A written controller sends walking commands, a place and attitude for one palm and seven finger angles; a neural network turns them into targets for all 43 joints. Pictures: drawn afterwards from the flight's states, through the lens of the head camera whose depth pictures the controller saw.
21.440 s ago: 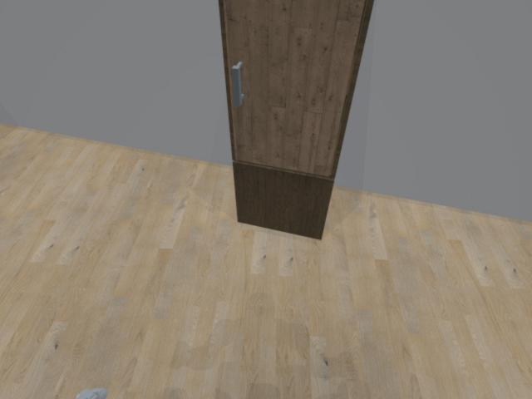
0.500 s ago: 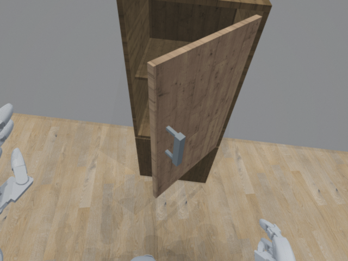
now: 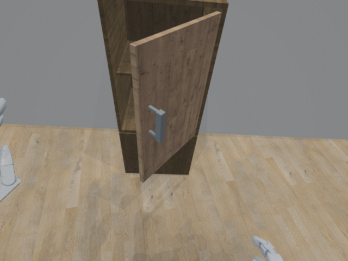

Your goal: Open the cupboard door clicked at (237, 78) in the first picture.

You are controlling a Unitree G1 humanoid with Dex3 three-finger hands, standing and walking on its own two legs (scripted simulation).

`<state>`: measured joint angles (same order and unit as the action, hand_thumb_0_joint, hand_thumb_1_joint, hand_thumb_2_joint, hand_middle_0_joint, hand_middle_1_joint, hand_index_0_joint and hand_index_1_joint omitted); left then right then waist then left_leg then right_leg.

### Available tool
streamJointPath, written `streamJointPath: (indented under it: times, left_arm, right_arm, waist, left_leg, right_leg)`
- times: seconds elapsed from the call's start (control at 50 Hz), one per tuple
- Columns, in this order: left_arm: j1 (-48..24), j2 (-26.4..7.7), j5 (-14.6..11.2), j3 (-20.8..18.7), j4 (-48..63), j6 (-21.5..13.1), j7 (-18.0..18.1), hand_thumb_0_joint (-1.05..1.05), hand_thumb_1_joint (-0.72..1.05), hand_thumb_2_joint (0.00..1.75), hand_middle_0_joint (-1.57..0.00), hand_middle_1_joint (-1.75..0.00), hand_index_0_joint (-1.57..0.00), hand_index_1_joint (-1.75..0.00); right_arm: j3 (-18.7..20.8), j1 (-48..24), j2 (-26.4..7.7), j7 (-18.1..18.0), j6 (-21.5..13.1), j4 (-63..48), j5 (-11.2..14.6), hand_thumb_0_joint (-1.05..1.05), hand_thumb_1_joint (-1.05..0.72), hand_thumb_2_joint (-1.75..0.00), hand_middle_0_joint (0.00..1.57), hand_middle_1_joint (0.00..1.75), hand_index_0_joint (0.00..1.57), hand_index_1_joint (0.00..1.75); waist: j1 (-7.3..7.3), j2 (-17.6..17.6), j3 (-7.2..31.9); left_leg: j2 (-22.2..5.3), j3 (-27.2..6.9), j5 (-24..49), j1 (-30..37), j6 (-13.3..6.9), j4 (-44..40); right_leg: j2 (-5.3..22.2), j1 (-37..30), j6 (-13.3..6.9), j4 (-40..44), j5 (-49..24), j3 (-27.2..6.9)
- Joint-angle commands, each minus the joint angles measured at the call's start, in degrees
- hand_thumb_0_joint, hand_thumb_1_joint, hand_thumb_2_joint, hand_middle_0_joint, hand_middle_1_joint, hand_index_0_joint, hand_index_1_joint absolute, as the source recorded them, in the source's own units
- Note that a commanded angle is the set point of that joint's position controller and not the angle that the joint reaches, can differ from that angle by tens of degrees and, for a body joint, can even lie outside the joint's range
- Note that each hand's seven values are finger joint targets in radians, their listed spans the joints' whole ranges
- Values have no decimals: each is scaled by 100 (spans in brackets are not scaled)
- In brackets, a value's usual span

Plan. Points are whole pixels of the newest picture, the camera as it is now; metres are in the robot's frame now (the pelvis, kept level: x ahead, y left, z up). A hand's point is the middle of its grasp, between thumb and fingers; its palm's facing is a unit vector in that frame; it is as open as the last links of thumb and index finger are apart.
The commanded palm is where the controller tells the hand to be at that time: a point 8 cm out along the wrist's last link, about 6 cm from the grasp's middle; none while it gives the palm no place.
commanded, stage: stop stepping back and stand still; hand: left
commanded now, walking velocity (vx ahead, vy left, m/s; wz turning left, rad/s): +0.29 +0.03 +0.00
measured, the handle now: (155, 124) +0.51 +0.11 +0.01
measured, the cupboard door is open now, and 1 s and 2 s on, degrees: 50 50 50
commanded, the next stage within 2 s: let the arm hang, fingers relaxed in 0.70 s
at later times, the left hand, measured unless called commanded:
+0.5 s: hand (6, 229) +0.11 +0.23 +0.20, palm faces +0.52 -0.70 -0.50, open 7.4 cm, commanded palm +0.06 +0.25 +0.19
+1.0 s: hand out of the picture +0.08 +0.21 -0.08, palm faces +0.10 -0.93 -0.34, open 7.4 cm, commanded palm none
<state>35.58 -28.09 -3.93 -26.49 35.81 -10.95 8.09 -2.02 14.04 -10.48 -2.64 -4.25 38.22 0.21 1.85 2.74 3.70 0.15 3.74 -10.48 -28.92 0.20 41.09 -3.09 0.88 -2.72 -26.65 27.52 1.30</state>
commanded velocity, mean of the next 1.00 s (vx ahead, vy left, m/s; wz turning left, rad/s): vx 0.09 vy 0.06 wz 0.00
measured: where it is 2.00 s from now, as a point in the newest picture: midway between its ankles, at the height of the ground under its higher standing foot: outside the picture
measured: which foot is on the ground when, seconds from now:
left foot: down 0.00-0.30, up 0.32-0.80, down 0.82-1.00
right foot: down 0.00-0.06, up 0.08-0.28, down 0.30-1.00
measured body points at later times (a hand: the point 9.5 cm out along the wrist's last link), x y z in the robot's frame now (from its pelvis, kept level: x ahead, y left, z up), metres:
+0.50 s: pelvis -0.07 -0.05 +0.02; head -0.09 -0.08 +0.47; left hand +0.08 +0.26 +0.23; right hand +0.06 -0.30 -0.09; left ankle -0.08 +0.12 -0.63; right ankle -0.07 -0.08 -0.72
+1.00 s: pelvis -0.07 -0.01 +0.01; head -0.08 -0.03 +0.46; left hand +0.07 +0.26 -0.06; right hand +0.08 -0.26 -0.11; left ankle -0.09 +0.08 -0.72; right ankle -0.07 -0.08 -0.72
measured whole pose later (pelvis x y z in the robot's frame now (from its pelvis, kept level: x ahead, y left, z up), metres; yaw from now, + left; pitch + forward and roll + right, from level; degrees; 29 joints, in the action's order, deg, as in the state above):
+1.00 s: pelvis -0.07 -0.01 +0.01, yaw +3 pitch +0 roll +0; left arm 16.0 -14.3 2.1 -3.7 -29.7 1.9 0.8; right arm 0.2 10.0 -15.3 0.1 0.3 44.3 -1.5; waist -0.9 -2.4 2.0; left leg 2.1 2.2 -19.2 -15.6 -2.4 34.7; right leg -1.1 16.0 -4.9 -34.4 19.2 8.1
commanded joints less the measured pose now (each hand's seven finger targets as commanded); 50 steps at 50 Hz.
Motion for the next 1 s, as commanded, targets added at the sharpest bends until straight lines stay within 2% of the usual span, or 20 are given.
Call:
streamJointPath:
  times: [0.0, 0.02, 0.04, 0.06, 0.1, 0.14, 0.22, 0.26, 0.28, 0.3, 0.34, 0.4, 0.5, 0.54, 0.64, 0.76, 0.78, 0.84, 0.92, 0.98]
  left_arm:
    - [-1282, -712, -3, -456, 171, -135, 153, 0, 90, 90, -20, -30, -20, -30]
    - [-1705, -726, 41, -381, 175, -189, 163, 0, 90, 90, -20, -30, -20, -30]
    - [-1742, -741, 87, -330, -133, -219, 181, 0, 90, 90, -20, -30, -20, -30]
    - [-1721, -818, 108, -290, 32, -243, 152, 0, 90, 90, -20, -30, -20, -30]
    - [-1277, -662, 159, -307, -10, -133, 141, 0, 90, 90, -20, -30, -20, -30]
    - [-491, -741, 138, -507, 267, -101, 148, 0, 90, 90, -20, -30, -20, -30]
    - [-14, -719, 199, -567, 738, -191, 190, 0, 90, 90, -20, -30, -20, -30]
    - [-106, -894, 262, -715, 675, -152, 200, 0, 90, 90, -20, -30, -20, -30]
    - [-395, -1065, 272, -794, 785, -153, 186, 0, 90, 90, -20, -30, -20, -30]
    - [-1041, -1082, 207, -777, 903, -245, 141, 0, 90, 90, -20, -30, -20, -30]
    - [-1598, -1032, 275, -731, 515, -294, 1, 0, 90, 90, -20, -30, -20, -30]
    - [-1146, -588, 256, -377, -835, -447, 39, 0, 90, 90, -20, -30, -20, -30]
    - [-1231, -301, 291, 9, -1258, -555, 141, 0, 90, 90, -20, -30, -20, -30]
    - [-1145, -459, 279, -150, -1000, -605, 185, 0, 90, 90, -20, -30, -20, -30]
    - [-851, -762, 316, -566, 54, -713, 313, 0, 90, 90, -20, -30, -20, -30]
    - [-657, -498, 206, -428, 158, -634, 358, 0, 90, 90, -20, -30, -20, -30]
    - [-863, 399, 808, 1945, -4412, 382, -551, 0, 90, 90, -20, -30, -20, -30]
    - [-808, 946, 632, 2077, -4651, 939, -768, 0, 90, 90, -20, -30, -20, -30]
    - [-1682, 717, 583, 2175, -5745, 985, -779, 0, 90, 90, -20, -30, -20, -30]
    - [-2047, 771, 532, 2318, -6711, 1100, -709, 0, 90, 90, -20, -30, -20, -30]
  right_arm:
    - [336, -552, -988, -237, -468, -888, 86, 0, -90, -90, 20, 30, 20, 30]
    - [340, -437, -1029, -200, -529, -872, 42, 0, -90, -90, 20, 30, 20, 30]
    - [311, -491, -952, -164, -657, -837, -28, 0, -90, -90, 20, 30, 20, 30]
    - [282, -592, -837, -145, -713, -819, -84, 0, -90, -90, 20, 30, 20, 30]
    - [363, -739, -860, -106, -699, -876, -52, 0, -90, -90, 20, 30, 20, 30]
    - [398, -795, -873, -100, -653, -992, -60, 0, -90, -90, 20, 30, 20, 30]
    - [433, -815, -779, -96, -539, -1203, -78, 0, -90, -90, 20, 30, 20, 30]
    - [468, -736, -630, -109, -435, -1189, -51, 0, -90, -90, 20, 30, 20, 30]
    - [548, -755, -706, -117, -377, -1152, -22, 0, -90, -90, 20, 30, 20, 30]
    - [559, -739, -918, -148, -407, -934, -154, 0, -90, -90, 20, 30, 20, 30]
    - [505, -643, -773, -74, -373, -764, -126, 0, -90, -90, 20, 30, 20, 30]
    - [543, -578, -857, -232, -441, -661, -62, 0, -90, -90, 20, 30, 20, 30]
    - [570, -658, -930, -257, -523, -708, -7, 0, -90, -90, 20, 30, 20, 30]
    - [590, -709, -972, -246, -551, -764, -9, 0, -90, -90, 20, 30, 20, 30]
    - [544, -729, -833, -165, -497, -1004, -25, 0, -90, -90, 20, 30, 20, 30]
    - [543, -549, -824, -85, -381, -1185, 13, 0, -90, -90, 20, 30, 20, 30]
    - [671, -579, -1811, 461, -452, 222, -81, 0, -90, -90, 20, 30, 20, 30]
    - [570, -249, -1265, 300, 9, -79, -90, 0, -90, -90, 20, 30, 20, 30]
    - [404, -240, -1072, 239, 276, -18, -145, 0, -90, -90, 20, 30, 20, 30]
    - [319, -237, -911, 230, 408, 385, -193, 0, -90, -90, 20, 30, 20, 30]
  waist:
    - [-428, -1488, 243]
    - [-418, -2045, 252]
    - [-386, -1740, -17]
    - [-324, -1057, -31]
    - [-174, -531, -426]
    - [-17, -1256, -150]
    - [-55, -2066, -85]
    - [4, -1, -285]
    - [-13, 1470, -384]
    - [-212, 857, -747]
    - [-453, 303, -356]
    - [-337, -471, -419]
    - [-169, 841, -227]
    - [-139, 1220, -99]
    - [-29, 435, 284]
    - [-136, -255, 394]
    - [-421, -572, -145]
    - [-118, -266, 337]
    - [-207, 1233, 3]
    - [-257, 424, -294]
  left_leg:
    - [-560, -925, 1672, 2840, -611, -1369]
    - [-1352, -2149, 1929, 2963, -1091, -1762]
    - [-1852, -3498, 860, 2653, -1330, -2448]
    - [-1872, -3558, -737, 1824, -1116, -2984]
    - [-1411, -2297, -2601, 138, -743, -3607]
    - [-959, -1191, -2768, -476, -391, -3744]
    - [-778, -653, -3341, -1441, -188, -3204]
    - [-63, 36, -2519, -1359, -17, -453]
    - [243, -207, -1873, -1151, 34, 2140]
    - [133, -679, -1114, -1268, 133, 3176]
    - [-98, -642, -288, -738, 200, 3672]
    - [-217, -420, 138, -992, 58, 2603]
    - [-2, -56, -415, -532, -153, 809]
    - [10, 5, -523, -267, -190, 213]
    - [66, 143, -786, 416, -263, -865]
    - [-154, -177, 104, 1708, -342, -2039]
    - [-551, -747, 1894, 1304, -413, -833]
    - [-789, -941, 1575, 1318, -475, -744]
    - [-212, -659, 521, 1068, -261, -599]
    - [-421, -879, 1058, 1533, -310, -1407]
  right_leg:
    - [542, 1919, 420, -1573, -3295, 114]
    - [208, 2481, 521, -2583, -806, 31]
    - [42, 2956, 401, -3391, 424, -366]
    - [185, 2522, 252, -3632, 435, -622]
    - [211, 1392, 213, -3149, -77, -193]
    - [-47, 414, 218, -2469, -258, 390]
    - [-121, -801, 51, -1225, 172, 727]
    - [759, -20, -240, 601, 566, -417]
    - [2363, 1643, -693, 2087, 1937, -3169]
    - [2679, 2501, -692, 2353, 2090, -3418]
    - [2185, 3194, -339, 2225, 2757, -2539]
    - [1654, 1692, 123, 1650, 333, -1602]
    - [1539, 318, 860, 1618, -1163, -1243]
    - [1610, -43, 874, 1559, -1730, -1239]
    - [1794, -589, 557, 1105, -3806, -1235]
    - [1358, 15, 449, 729, -3076, -969]
    - [1547, 1191, 171, -303, -4269, -165]
    - [1169, 1350, 27, -311, -2792, -404]
    - [1634, 896, -318, 64, -4098, -770]
    - [1301, 1190, -108, 25, -3167, -435]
